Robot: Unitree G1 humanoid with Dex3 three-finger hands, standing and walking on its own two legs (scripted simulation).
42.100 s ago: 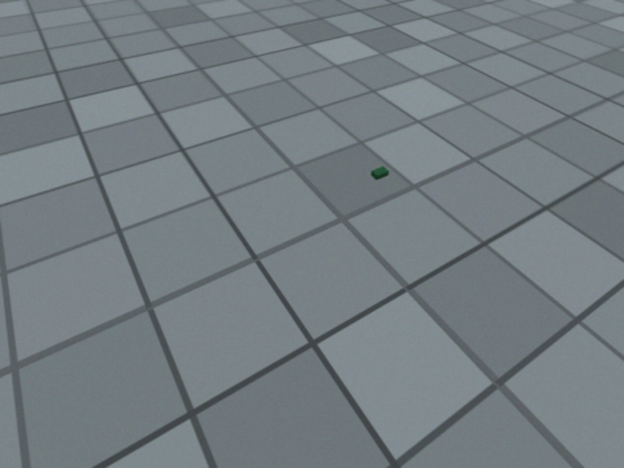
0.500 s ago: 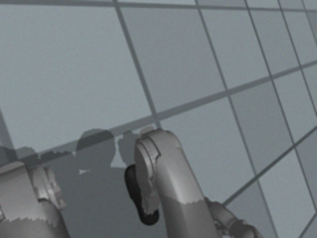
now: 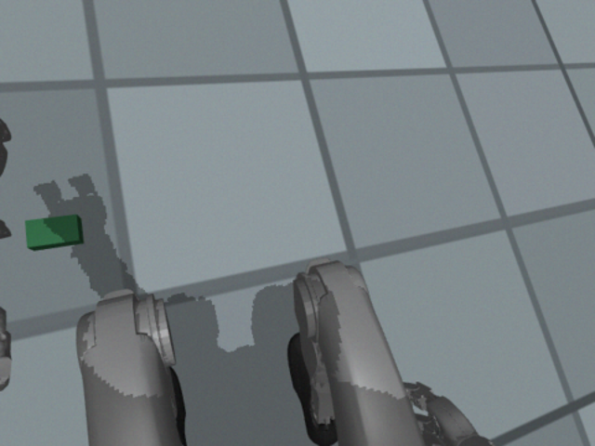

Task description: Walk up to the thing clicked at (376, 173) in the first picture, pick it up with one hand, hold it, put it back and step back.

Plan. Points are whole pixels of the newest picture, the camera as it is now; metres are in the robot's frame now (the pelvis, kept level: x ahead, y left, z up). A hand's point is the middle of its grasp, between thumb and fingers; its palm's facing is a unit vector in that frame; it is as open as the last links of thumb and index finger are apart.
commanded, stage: withdraw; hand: left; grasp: from above
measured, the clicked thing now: (55, 232) +0.45 +0.32 -0.32
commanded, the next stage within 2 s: home in 0.42 s
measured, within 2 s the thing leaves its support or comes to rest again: neither
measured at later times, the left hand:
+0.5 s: hand (11, 211) +0.45 +0.33 -0.19, palm faces -0.40 -0.07 -0.91, open 13.4 cm
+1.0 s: hand out of the picture +0.35 +0.31 -0.02, palm faces -0.31 -0.53 -0.79, open 8.4 cm
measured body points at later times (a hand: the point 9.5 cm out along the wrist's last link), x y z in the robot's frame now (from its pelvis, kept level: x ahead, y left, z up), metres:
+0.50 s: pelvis -0.01 +0.00 -0.02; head +0.22 +0.09 +0.35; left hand +0.46 +0.33 -0.14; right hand +0.04 -0.28 -0.11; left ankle +0.07 +0.13 -0.30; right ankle +0.10 -0.13 -0.30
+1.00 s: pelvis +0.00 +0.00 +0.09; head +0.19 +0.06 +0.50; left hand +0.36 +0.33 +0.02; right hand +0.15 -0.26 -0.02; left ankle +0.07 +0.13 -0.30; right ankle +0.10 -0.13 -0.30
